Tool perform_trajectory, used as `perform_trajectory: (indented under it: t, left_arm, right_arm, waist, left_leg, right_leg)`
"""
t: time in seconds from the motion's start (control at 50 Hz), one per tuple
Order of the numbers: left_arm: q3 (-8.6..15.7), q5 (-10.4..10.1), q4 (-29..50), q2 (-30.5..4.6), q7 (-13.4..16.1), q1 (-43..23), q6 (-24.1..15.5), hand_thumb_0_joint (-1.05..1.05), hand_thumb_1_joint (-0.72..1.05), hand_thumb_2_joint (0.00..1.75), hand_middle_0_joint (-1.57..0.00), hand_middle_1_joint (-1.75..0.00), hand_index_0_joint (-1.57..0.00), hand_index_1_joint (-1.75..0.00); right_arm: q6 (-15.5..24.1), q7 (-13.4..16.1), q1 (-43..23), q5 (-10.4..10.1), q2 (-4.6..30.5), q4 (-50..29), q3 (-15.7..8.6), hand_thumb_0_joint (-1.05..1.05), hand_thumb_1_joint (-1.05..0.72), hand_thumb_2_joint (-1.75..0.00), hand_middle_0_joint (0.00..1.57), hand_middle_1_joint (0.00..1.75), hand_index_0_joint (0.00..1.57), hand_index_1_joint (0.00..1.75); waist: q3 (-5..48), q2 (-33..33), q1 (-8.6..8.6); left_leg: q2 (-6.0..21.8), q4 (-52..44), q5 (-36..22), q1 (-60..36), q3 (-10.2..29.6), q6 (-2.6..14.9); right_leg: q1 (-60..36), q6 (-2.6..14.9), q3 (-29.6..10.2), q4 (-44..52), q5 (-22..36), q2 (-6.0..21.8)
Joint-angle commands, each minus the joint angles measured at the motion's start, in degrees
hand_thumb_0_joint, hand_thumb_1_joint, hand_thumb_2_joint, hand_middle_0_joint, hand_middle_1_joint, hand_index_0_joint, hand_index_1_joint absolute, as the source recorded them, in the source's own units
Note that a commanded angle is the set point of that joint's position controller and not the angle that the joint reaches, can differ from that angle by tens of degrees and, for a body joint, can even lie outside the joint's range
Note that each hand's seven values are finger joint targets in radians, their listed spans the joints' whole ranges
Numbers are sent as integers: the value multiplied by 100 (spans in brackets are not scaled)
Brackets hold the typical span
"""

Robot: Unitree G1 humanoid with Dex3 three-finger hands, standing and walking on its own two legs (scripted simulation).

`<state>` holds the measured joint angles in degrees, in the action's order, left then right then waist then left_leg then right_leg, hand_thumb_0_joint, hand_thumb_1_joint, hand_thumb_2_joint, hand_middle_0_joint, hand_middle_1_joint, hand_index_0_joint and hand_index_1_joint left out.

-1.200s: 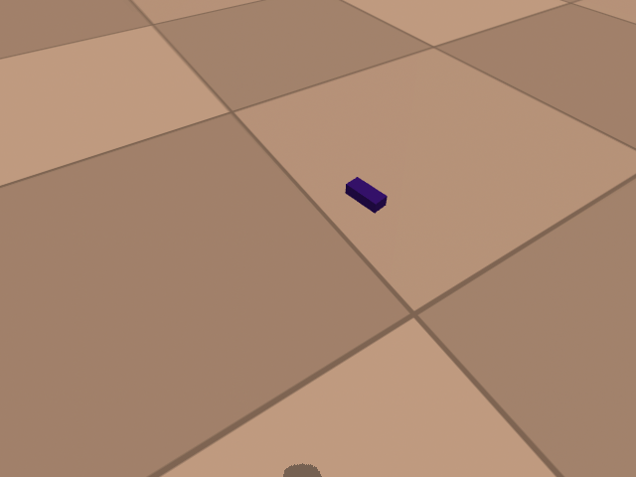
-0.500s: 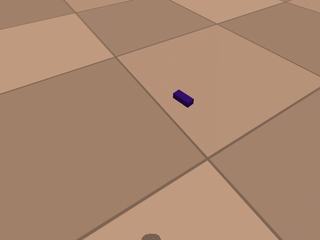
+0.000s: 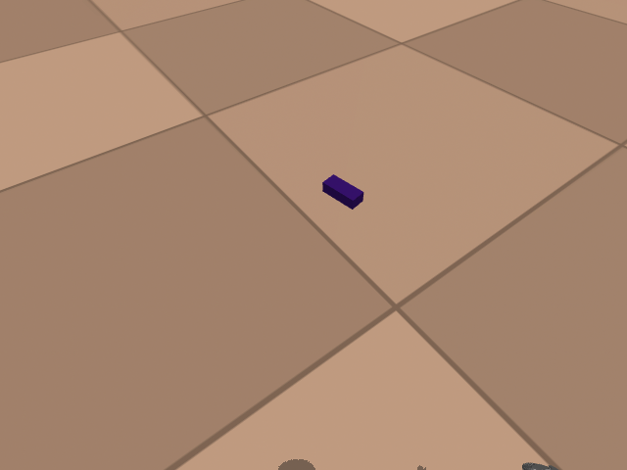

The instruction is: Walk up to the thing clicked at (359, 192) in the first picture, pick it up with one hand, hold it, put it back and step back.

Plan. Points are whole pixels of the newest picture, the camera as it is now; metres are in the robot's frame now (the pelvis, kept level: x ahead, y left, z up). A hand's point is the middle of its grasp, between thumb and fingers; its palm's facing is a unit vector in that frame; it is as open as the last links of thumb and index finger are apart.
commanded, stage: walk up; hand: left
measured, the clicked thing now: (342, 191) +1.39 -0.09 -0.75
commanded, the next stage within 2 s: none
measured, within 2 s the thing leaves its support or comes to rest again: neither
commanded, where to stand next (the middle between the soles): +0.96 -0.07 m, yaw -43 degrees
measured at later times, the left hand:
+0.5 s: hand (197, 403) +0.25 +0.21 -0.14, palm faces -0.25 -0.88 -0.40, open 7.4 cm
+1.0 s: hand (258, 214) +0.64 +0.15 -0.13, palm faces -0.52 -0.72 -0.45, open 7.4 cm
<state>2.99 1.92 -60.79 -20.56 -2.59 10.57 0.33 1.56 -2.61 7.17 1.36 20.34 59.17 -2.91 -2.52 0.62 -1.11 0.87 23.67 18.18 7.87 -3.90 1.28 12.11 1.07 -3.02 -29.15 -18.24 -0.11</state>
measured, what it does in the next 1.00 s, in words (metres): walks ahead, turning right: right foot, then left foot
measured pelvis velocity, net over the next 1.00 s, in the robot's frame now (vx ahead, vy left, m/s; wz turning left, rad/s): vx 0.40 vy -0.04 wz -0.51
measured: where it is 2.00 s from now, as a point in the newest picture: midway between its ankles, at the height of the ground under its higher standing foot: (338, 298)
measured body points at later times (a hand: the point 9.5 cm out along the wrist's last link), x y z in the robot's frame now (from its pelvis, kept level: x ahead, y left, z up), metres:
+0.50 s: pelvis +0.16 -0.05 -0.01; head +0.16 -0.07 +0.44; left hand +0.26 +0.25 -0.11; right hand +0.18 -0.39 -0.12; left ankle +0.31 +0.07 -0.70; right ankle +0.09 -0.18 -0.74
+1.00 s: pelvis +0.40 -0.04 -0.01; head +0.41 -0.07 +0.43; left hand +0.67 +0.19 -0.10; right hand +0.25 -0.33 -0.14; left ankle +0.40 +0.07 -0.74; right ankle +0.44 -0.19 -0.73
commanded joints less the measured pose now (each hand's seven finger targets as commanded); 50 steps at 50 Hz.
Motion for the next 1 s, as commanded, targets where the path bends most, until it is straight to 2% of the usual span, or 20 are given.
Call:
perform_trajectory:
  t: [0.0, 0.04, 0.1, 0.16, 0.18, 0.2, 0.22, 0.24, 0.34, 0.48, 0.56, 0.58, 0.6, 0.62, 0.64, 0.68, 0.76, 0.86, 0.94, 0.98]
  left_arm:
    - [368, -32, 1166, -1431, -128, -1154, -241, 0, 90, 90, -20, -30, -20, -30]
    - [351, -76, 990, -1326, -251, -215, -167, 0, 90, 90, -20, -30, -20, -30]
    - [447, -89, 968, -1289, -367, 51, -162, 0, 90, 90, -20, -30, -20, -30]
    - [540, -25, 832, -1377, -284, 864, -227, 0, 90, 90, -20, -30, -20, -30]
    - [672, -9, 644, -1678, -179, 1573, -288, 0, 90, 90, -20, -30, -20, -30]
    - [838, 11, 652, -2205, -34, 2182, -328, 0, 90, 90, -20, -30, -20, -30]
    - [811, -40, 971, -2551, 1, 1839, -374, 0, 90, 90, -20, -30, -20, -30]
    - [779, -167, 1121, -2594, 48, 1277, -357, 0, 90, 90, -20, -30, -20, -30]
    - [544, -186, 1385, -1966, 170, 493, -504, 0, 90, 90, -20, -30, -20, -30]
    - [588, -172, 1575, -2097, 174, 890, -696, 0, 90, 90, -20, -30, -20, -30]
    - [523, -164, 1652, -2126, 222, 551, -694, 0, 90, 90, -20, -30, -20, -30]
    - [468, -114, 1717, -2016, 245, 482, -697, 0, 90, 90, -20, -30, -20, -30]
    - [377, -101, 1726, -1694, 270, 631, -694, 0, 90, 90, -20, -30, -20, -30]
    - [190, -199, 1723, -1061, 281, 998, -684, 0, 90, 90, -20, -30, -20, -30]
    - [206, -273, 1645, -1357, 369, 1308, -682, 0, 90, 90, -20, -30, -20, -30]
    - [249, -282, 1388, -1825, 350, 1186, -654, 0, 90, 90, -20, -30, -20, -30]
    - [278, -330, 1145, -1593, 168, 1159, -558, 0, 90, 90, -20, -30, -20, -30]
    - [245, -234, 1515, -1365, 124, 357, -531, 0, 90, 90, -20, -30, -20, -30]
    - [305, -235, 1474, -1337, 132, 327, -569, 0, 90, 90, -20, -30, -20, -30]
    - [408, -225, 1283, -1478, 208, 939, -605, 0, 90, 90, -20, -30, -20, -30]
  right_arm:
    - [276, 101, 383, 29, 1989, -878, -711, 0, -90, -90, 20, 30, 20, 30]
    - [324, 81, -170, 114, 1889, -1124, -644, 0, -90, -90, 20, 30, 20, 30]
    - [275, -29, -621, 172, 1886, -1364, -635, 0, -90, -90, 20, 30, 20, 30]
    - [157, -61, -613, 136, 1737, -1432, -570, 0, -90, -90, 20, 30, 20, 30]
    - [117, -67, -553, 125, 1510, -1467, -485, 0, -90, -90, 20, 30, 20, 30]
    - [112, -114, -550, 65, 1048, -1651, -296, 0, -90, -90, 20, 30, 20, 30]
    - [118, -140, -660, -17, 1186, -1897, -295, 0, -90, -90, 20, 30, 20, 30]
    - [132, -133, -928, 29, 1658, -1867, -409, 0, -90, -90, 20, 30, 20, 30]
    - [82, -227, 357, -25, 1644, -1282, -448, 0, -90, -90, 20, 30, 20, 30]
    - [109, -330, -235, 122, 1551, -1853, -532, 0, -90, -90, 20, 30, 20, 30]
    - [168, -333, 254, 91, 1502, -1810, -619, 0, -90, -90, 20, 30, 20, 30]
    - [190, -310, 847, 101, 1588, -1685, -683, 0, -90, -90, 20, 30, 20, 30]
    - [239, -245, 1669, 130, 1880, -1445, -807, 0, -90, -90, 20, 30, 20, 30]
    - [306, -161, 2234, 221, 2303, -1407, -923, 0, -90, -90, 20, 30, 20, 30]
    - [305, -142, 1614, 1, 2557, -1591, -955, 0, -90, -90, 20, 30, 20, 30]
    - [269, -123, 760, -71, 2131, -1832, -818, 0, -90, -90, 20, 30, 20, 30]
    - [355, -92, 846, -19, 1682, -1767, -585, 0, -90, -90, 20, 30, 20, 30]
    - [300, -87, 1205, 30, 1785, -1832, -583, 0, -90, -90, 20, 30, 20, 30]
    - [196, -112, 966, 69, 1756, -2013, -546, 0, -90, -90, 20, 30, 20, 30]
    - [136, -125, 886, 15, 1583, -2108, -464, 0, -90, -90, 20, 30, 20, 30]
  waist:
    - [-69, -383, 632]
    - [140, -664, 150]
    - [-33, -1086, -35]
    - [41, -193, -380]
    - [339, 740, -716]
    - [167, 2233, -1050]
    - [15, 1813, -741]
    - [-436, 709, -536]
    - [-143, 642, 119]
    - [-308, 347, -92]
    - [-157, 564, 346]
    - [104, 346, 710]
    - [565, -566, 1088]
    - [759, -2199, 1229]
    - [796, -2190, 740]
    - [77, -967, 317]
    - [37, -1033, 289]
    - [38, -910, 485]
    - [49, -682, 326]
    - [390, -134, -74]
  left_leg:
    - [2914, -1630, 1563, -1111, 2483, 1332]
    - [2411, -1609, 1544, -831, 1483, 1171]
    - [1591, -1017, 1363, 192, 72, 726]
    - [1165, 615, 1424, 1086, -623, 571]
    - [772, 2251, 1097, 1863, -813, 436]
    - [115, 4174, 1795, 3181, -836, 128]
    - [-155, 4729, 1781, 3730, 325, -115]
    - [441, 4635, 1408, 3534, 921, -173]
    - [698, 3449, 95, 2449, 787, -127]
    - [706, 1812, -854, 2274, 575, -228]
    - [444, 1338, -635, 819, 122, -121]
    - [312, 1124, -544, -44, 126, -25]
    - [323, 752, -49, -1096, 418, 172]
    - [1582, -274, 1522, -1754, 2387, 459]
    - [2477, -1395, 2167, -1297, 4395, 917]
    - [2166, -1334, 2268, 12, 3042, 796]
    - [1376, -968, 58, 225, 1058, 846]
    - [1758, -753, -1147, -263, 640, 1234]
    - [1487, -156, -1359, 394, 89, 914]
    - [1236, 875, -1421, 926, -227, 658]
  right_leg:
    - [2851, 76, -263, -2215, -820, 768]
    - [2254, -39, 81, -2079, -557, 857]
    - [812, -100, 560, -1254, -241, 648]
    - [-519, -61, 1237, -584, 382, 138]
    - [-1566, 104, 886, -397, -100, -50]
    - [-1935, 531, -1191, 762, -1929, 861]
    - [-1247, 1323, -4494, 2323, -3138, 2195]
    - [-465, 1667, -4825, 2539, -3915, 2531]
    - [-76, 964, -1916, 1722, -1360, 1287]
    - [136, 985, -1385, 1342, -777, 1177]
    - [860, 862, -964, 634, 343, 1093]
    - [1103, 713, -848, -188, 991, 990]
    - [1487, 494, -447, -1967, 1401, 558]
    - [2696, 234, -57, -3793, -222, -320]
    - [3002, 304, -174, -4512, -1098, -366]
    - [2615, 272, -271, -4509, -286, 271]
    - [2036, 31, 46, -3209, 87, 466]
    - [1935, 11, 430, -1714, 132, 533]
    - [695, 144, 807, -824, 717, 237]
    - [-654, 237, 895, -324, 1013, 11]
